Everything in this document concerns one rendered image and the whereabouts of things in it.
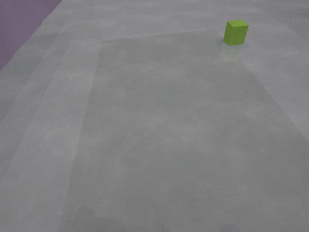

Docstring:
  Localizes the carton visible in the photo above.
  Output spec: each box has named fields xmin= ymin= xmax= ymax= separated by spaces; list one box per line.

xmin=223 ymin=20 xmax=249 ymax=46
